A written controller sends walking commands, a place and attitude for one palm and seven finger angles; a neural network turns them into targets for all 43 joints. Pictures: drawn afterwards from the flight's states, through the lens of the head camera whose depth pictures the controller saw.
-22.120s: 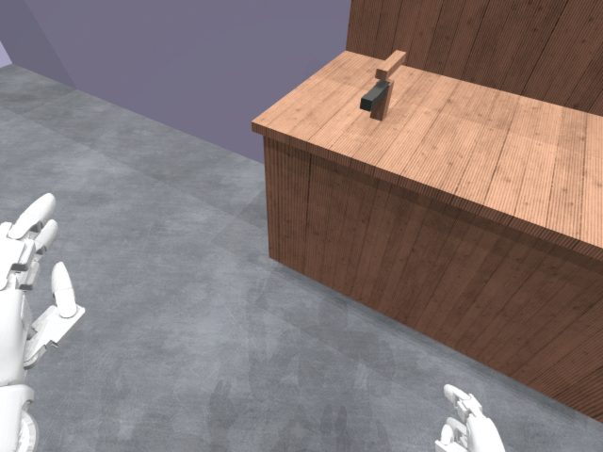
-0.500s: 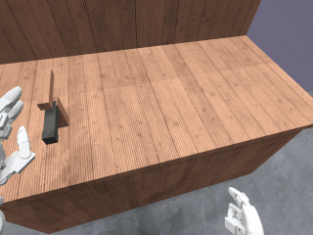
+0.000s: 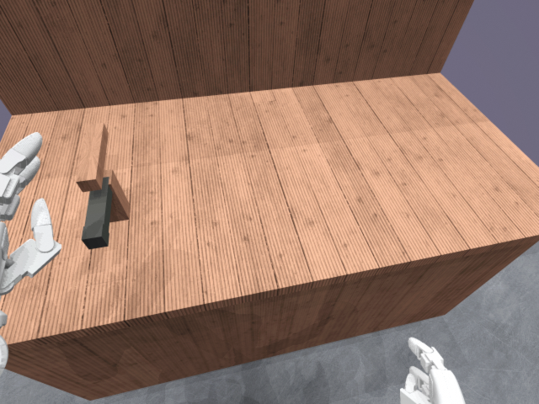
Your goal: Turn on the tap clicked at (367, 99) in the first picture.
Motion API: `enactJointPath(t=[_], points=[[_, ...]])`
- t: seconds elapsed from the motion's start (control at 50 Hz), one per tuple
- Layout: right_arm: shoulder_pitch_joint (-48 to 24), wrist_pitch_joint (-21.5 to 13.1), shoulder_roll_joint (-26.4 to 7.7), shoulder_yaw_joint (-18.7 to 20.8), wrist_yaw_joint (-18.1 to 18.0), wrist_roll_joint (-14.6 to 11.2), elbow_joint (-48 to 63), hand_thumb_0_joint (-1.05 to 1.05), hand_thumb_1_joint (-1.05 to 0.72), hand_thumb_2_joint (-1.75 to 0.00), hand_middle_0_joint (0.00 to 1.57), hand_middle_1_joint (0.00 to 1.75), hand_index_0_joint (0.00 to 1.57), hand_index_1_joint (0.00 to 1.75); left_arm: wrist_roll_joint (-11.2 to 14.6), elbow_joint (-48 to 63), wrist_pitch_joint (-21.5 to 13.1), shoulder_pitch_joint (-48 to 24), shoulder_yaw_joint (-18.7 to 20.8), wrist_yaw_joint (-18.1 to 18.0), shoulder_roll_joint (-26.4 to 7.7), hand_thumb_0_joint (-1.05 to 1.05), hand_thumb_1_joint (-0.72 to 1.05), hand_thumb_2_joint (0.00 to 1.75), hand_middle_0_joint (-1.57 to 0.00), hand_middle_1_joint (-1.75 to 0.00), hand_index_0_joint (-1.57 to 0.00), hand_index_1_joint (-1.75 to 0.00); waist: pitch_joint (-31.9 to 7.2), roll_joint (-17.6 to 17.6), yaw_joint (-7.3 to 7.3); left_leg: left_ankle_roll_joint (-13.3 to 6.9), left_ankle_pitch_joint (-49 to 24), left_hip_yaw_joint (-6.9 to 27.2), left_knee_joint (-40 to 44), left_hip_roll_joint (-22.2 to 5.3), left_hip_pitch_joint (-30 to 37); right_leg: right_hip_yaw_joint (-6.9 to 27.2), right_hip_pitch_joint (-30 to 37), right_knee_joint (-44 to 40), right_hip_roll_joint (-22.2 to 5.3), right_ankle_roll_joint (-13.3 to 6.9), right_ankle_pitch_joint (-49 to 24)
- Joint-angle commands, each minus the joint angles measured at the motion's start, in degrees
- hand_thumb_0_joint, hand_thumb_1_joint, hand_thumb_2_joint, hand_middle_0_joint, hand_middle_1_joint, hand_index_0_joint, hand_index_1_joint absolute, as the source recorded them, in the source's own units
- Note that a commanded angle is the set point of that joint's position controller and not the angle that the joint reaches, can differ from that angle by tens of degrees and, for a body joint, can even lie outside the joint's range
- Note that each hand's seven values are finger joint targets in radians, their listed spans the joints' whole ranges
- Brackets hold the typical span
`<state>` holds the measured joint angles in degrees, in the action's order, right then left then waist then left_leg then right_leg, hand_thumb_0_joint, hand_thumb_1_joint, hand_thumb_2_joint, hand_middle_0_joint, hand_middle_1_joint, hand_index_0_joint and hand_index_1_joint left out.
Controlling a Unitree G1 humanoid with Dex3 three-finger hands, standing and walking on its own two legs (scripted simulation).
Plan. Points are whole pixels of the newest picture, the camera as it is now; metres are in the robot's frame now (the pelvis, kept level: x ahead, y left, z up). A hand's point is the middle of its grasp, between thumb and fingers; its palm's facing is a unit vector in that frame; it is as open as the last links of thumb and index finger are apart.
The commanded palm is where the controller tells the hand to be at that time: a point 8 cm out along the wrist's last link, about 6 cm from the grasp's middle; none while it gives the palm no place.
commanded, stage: come to a stop and stand still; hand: left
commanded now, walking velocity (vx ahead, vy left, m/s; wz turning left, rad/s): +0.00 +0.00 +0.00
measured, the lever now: (95, 236) +0.32 +0.31 +0.04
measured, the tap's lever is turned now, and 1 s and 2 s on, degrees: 0 0 0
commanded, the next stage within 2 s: look again from close up in 0.68 s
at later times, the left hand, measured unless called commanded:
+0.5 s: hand out of the picture +0.23 +0.33 +0.17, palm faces +0.39 -0.84 -0.37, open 7.4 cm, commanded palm +0.16 +0.35 +0.17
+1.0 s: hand (7, 252) +0.22 +0.32 +0.16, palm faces +0.35 -0.86 -0.38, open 7.4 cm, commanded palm +0.16 +0.35 +0.17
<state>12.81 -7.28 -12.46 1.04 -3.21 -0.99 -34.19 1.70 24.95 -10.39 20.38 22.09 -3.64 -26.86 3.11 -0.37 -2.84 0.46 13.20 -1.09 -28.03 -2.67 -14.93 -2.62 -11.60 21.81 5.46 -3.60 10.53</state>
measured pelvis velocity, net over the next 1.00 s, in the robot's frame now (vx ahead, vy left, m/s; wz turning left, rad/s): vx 0.00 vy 0.07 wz -0.01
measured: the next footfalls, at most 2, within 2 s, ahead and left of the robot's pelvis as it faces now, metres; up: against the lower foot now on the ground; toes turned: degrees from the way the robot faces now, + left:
none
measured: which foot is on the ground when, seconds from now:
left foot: down 0.00-1.00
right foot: down 0.00-1.00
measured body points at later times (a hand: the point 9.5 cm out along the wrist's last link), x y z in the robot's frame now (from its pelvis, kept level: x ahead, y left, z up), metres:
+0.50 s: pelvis +0.00 +0.08 +0.00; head +0.03 +0.10 +0.45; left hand +0.20 +0.37 +0.19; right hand +0.17 -0.13 -0.08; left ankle +0.02 +0.12 -0.74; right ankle +0.01 -0.07 -0.74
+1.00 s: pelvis +0.00 +0.07 +0.00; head +0.02 +0.09 +0.45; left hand +0.20 +0.36 +0.18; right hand +0.18 -0.15 -0.07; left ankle +0.02 +0.12 -0.74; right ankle +0.01 -0.07 -0.74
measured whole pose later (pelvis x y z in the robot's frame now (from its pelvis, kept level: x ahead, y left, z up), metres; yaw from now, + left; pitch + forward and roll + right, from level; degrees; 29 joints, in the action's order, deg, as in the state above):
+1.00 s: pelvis +0.00 +0.07 +0.00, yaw +0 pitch -1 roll -2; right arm 11.7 -5.8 -11.3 -1.6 -1.3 -0.8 -32.2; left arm 2.3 26.0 -13.0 23.5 20.1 -4.5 -21.8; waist 3.1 1.4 -1.7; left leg -4.9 12.9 -3.9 -26.0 2.8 -12.6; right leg -0.3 -10.7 22.9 -0.1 1.3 11.3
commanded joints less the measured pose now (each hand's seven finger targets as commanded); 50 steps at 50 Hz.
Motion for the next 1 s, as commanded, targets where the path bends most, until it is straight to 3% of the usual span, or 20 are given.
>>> enactJointPath(t=[0.0, 0.06, 0.08, 0.14, 0.16, 0.18, 0.26, 0.28, 0.3, 0.38, 0.46, 0.48, 0.56, 0.58, 0.66, 0.68, 0.86, 0.88, 0.96, 0.98], points=[[-3.45, -3.72, -7.15, 2.66, 2.12, -0.52, 7.87, 0.00, -0.90, -0.90, 0.20, 0.30, 0.20, 0.30, 1.02, -0.40, -4.80, -15.86, 6.64, 0.48, -7.44, 0.00, 0.90, 0.90, -0.20, -0.30, -0.20, -0.30, -12.17, -8.56, 0.59, -2.18, -10.84, -0.80, -0.24, -1.18, 7.61, 11.54, 0.95, 1.17, -10.72, 4.23, -18.42], [-5.04, -2.94, -5.86, 2.01, 5.12, -2.02, 10.12, 0.00, -0.90, -0.90, 0.20, 0.30, 0.20, 0.30, 2.40, 5.27, -3.75, 4.30, -0.05, 0.62, 1.79, 0.00, 0.90, 0.90, -0.20, -0.30, -0.20, -0.30, -16.07, 1.09, -0.29, -3.34, -13.47, -0.42, 1.32, -1.76, 8.91, 8.57, 5.53, 2.52, -9.87, 6.97, -19.96], [-4.77, -2.49, -6.18, 1.93, 5.16, -1.91, 11.14, 0.00, -0.90, -0.90, 0.20, 0.30, 0.20, 0.30, 1.95, 8.03, -3.26, 5.23, -0.30, 0.42, 0.90, 0.00, 0.90, 0.90, -0.20, -0.30, -0.20, -0.30, -14.89, 4.05, -0.05, -3.20, -13.37, 0.39, 1.87, -2.44, 8.16, 7.40, 5.00, 1.97, -9.53, 6.57, -17.33], [-6.81, -2.17, -6.06, 1.09, 3.41, -0.96, 11.87, 0.00, -0.90, -0.90, 0.20, 0.30, 0.20, 0.30, 1.46, 10.75, -3.15, 3.45, 6.80, -1.08, -6.29, 0.00, 0.90, 0.90, -0.20, -0.30, -0.20, -0.30, -9.82, 8.29, 0.33, -2.28, -3.60, 2.09, 4.73, -2.39, 4.59, 7.58, 1.23, -1.48, -9.32, 4.02, -4.07], [-8.30, -1.86, -6.24, 0.70, 2.85, -0.93, 11.48, 0.00, -0.90, -0.90, 0.20, 0.30, 0.20, 0.30, 1.16, 12.04, -3.28, 3.37, 11.04, -2.04, -10.17, 0.00, 0.90, 0.90, -0.20, -0.30, -0.20, -0.30, -9.20, 5.49, 0.34, -2.32, -2.44, 1.92, 5.29, -2.57, 5.25, 7.67, -0.52, -1.59, -9.09, 3.19, -1.77], [-7.18, -1.65, -5.77, 0.22, 2.29, -0.51, 11.92, 0.00, -0.90, -0.90, 0.20, 0.30, 0.20, 0.30, 1.59, 11.30, -3.82, 2.36, 9.02, -1.70, -7.12, 0.00, 0.90, 0.90, -0.20, -0.30, -0.20, -0.30, -8.63, 4.73, 1.02, -2.47, -1.07, 3.16, 6.35, -2.41, 3.45, 6.62, 0.20, -1.35, -9.11, 2.53, -0.18], [-7.81, -2.81, -5.54, -0.51, 1.11, -0.27, 11.89, 0.00, -0.90, -0.90, 0.20, 0.30, 0.20, 0.30, 0.96, 17.73, -6.00, -5.79, 11.21, -2.20, -10.56, 0.00, 0.90, 0.90, -0.20, -0.30, -0.20, -0.30, -7.87, -8.64, 0.99, -2.88, 2.76, 5.10, 9.50, -3.75, 2.03, 6.36, 1.36, 1.47, -7.94, 1.96, -0.11], [-6.86, -3.04, -5.25, -0.64, 0.99, -0.01, 11.78, 0.00, -0.90, -0.90, 0.20, 0.30, 0.20, 0.30, 1.24, 16.01, -6.28, -5.53, 8.38, -1.88, -7.31, 0.00, 0.90, 0.90, -0.20, -0.30, -0.20, -0.30, -7.85, -8.88, 1.09, -3.16, 3.04, 5.81, 9.91, -4.14, 1.27, 5.11, 2.24, 1.66, -7.86, 2.09, -0.81], [-5.91, -3.53, -5.27, -0.57, 1.11, -0.10, 11.83, 0.00, -0.90, -0.90, 0.20, 0.30, 0.20, 0.30, 1.12, 15.94, -6.35, -5.90, 8.03, -1.82, -7.44, 0.00, 0.90, 0.90, -0.20, -0.30, -0.20, -0.30, -8.15, -9.22, 1.10, -2.98, 1.92, 5.80, 9.81, -4.23, 1.91, 4.85, 2.73, 2.00, -7.88, 2.09, -1.67], [-4.97, -4.68, -5.73, -0.56, 1.81, 0.19, 10.50, 0.00, -0.90, -0.90, 0.20, 0.30, 0.20, 0.30, 0.44, 13.35, -6.68, -4.67, 2.97, -1.33, -2.31, 0.00, 0.90, 0.90, -0.20, -0.30, -0.20, -0.30, -8.35, -6.29, 1.19, -1.73, -2.52, 6.86, 10.28, -5.15, 5.49, 2.92, 0.38, 2.93, -7.28, 2.44, -1.64], [-5.43, -4.51, -5.75, -0.21, 2.45, -0.07, 9.84, 0.00, -0.90, -0.90, 0.20, 0.30, 0.20, 0.30, -0.46, 12.38, -6.43, -4.07, 3.30, -1.61, -2.96, 0.00, 0.90, 0.90, -0.20, -0.30, -0.20, -0.30, -7.69, -6.22, 1.13, 0.39, -8.86, 7.18, 11.19, -5.99, 7.36, 2.27, -1.44, 5.13, -7.06, 2.68, -0.22], [-4.38, -3.87, -5.95, -0.21, 2.42, 0.39, 9.92, 0.00, -0.90, -0.90, 0.20, 0.30, 0.20, 0.30, -0.19, 10.72, -6.36, -3.33, 1.45, -1.33, -1.05, 0.00, 0.90, 0.90, -0.20, -0.30, -0.20, -0.30, -7.47, -5.78, 1.37, 0.34, -8.58, 7.96, 11.52, -6.23, 6.86, 2.31, -2.01, 5.39, -7.20, 2.72, 0.93], [-5.60, -3.08, -5.87, -0.15, 2.47, 0.13, 10.43, 0.00, -0.90, -0.90, 0.20, 0.30, 0.20, 0.30, -0.58, 13.51, -6.42, -4.23, 5.50, -1.88, -5.42, 0.00, 0.90, 0.90, -0.20, -0.30, -0.20, -0.30, -8.32, -4.75, 1.21, 2.10, -14.87, 7.33, 10.67, -6.18, 8.71, 1.84, -1.71, 4.98, -7.28, 2.50, 0.36], [-4.85, -2.47, -5.78, -0.26, 2.30, 0.65, 10.70, 0.00, -0.90, -0.90, 0.20, 0.30, 0.20, 0.30, -0.04, 12.12, -6.39, -2.62, 3.98, -1.62, -3.42, 0.00, 0.90, 0.90, -0.20, -0.30, -0.20, -0.30, -8.85, -3.60, 1.33, 1.88, -16.10, 7.65, 10.00, -6.07, 8.61, 1.60, -1.38, 4.06, -7.45, 2.52, 0.37], [-5.80, -2.32, -5.77, -0.18, 2.36, 0.23, 11.25, 0.00, -0.90, -0.90, 0.20, 0.30, 0.20, 0.30, 0.00, 16.66, -6.43, -2.44, 6.46, -1.92, -6.44, 0.00, 0.90, 0.90, -0.20, -0.30, -0.20, -0.30, -10.44, -6.20, 1.30, 2.92, -20.95, 6.39, 8.40, -5.54, 9.81, 1.49, 0.37, 3.23, -7.73, 2.04, -1.94], [-5.13, -1.94, -5.86, -0.32, 2.29, 0.71, 11.21, 0.00, -0.90, -0.90, 0.20, 0.30, 0.20, 0.30, 0.53, 14.41, -6.36, -1.07, 4.56, -1.67, -3.98, 0.00, 0.90, 0.90, -0.20, -0.30, -0.20, -0.30, -10.31, -5.59, 1.51, 2.58, -19.22, 6.43, 8.45, -5.44, 8.83, 1.61, 0.76, 2.65, -7.81, 2.06, -1.98], [-5.87, -1.70, -6.08, 0.17, 1.69, -0.30, 10.92, 0.00, -0.90, -0.90, 0.20, 0.30, 0.20, 0.30, 0.35, 14.23, -6.05, -1.68, 5.06, -2.06, -5.21, 0.00, 0.90, 0.90, -0.20, -0.30, -0.20, -0.30, -9.72, -5.92, 1.60, 2.13, -13.39, 5.50, 8.40, -4.40, 6.97, 2.81, 2.24, 1.16, -8.45, 1.87, -6.00], [-5.26, -1.43, -6.26, -0.01, 1.59, 0.17, 10.81, 0.00, -0.90, -0.90, 0.20, 0.30, 0.20, 0.30, 0.77, 12.08, -6.04, -1.17, 2.50, -1.72, -2.38, 0.00, 0.90, 0.90, -0.20, -0.30, -0.20, -0.30, -9.38, -4.06, 1.71, 1.50, -10.92, 5.78, 8.52, -4.23, 6.34, 2.99, 1.97, 0.31, -8.56, 1.89, -5.63], [-6.27, -1.48, -6.14, 0.25, 1.19, -0.48, 10.99, 0.00, -0.90, -0.90, 0.20, 0.30, 0.20, 0.30, 0.57, 13.16, -5.80, -1.27, 4.96, -2.26, -5.31, 0.00, 0.90, 0.90, -0.20, -0.30, -0.20, -0.30, -9.69, -2.67, 1.61, 0.59, -8.12, 5.28, 7.96, -3.44, 5.60, 4.71, 2.97, -0.67, -9.24, 1.73, -7.49], [-5.73, -1.23, -6.30, 0.07, 1.11, 0.07, 10.90, 0.00, -0.90, -0.90, 0.20, 0.30, 0.20, 0.30, 0.90, 11.32, -5.89, -0.83, 2.31, -1.84, -2.27, 0.00, 0.90, 0.90, -0.20, -0.30, -0.20, -0.30, -8.96, -2.37, 1.77, -0.02, -6.54, 5.31, 8.01, -3.19, 4.92, 5.11, 2.27, -1.35, -9.32, 1.55, -7.15]])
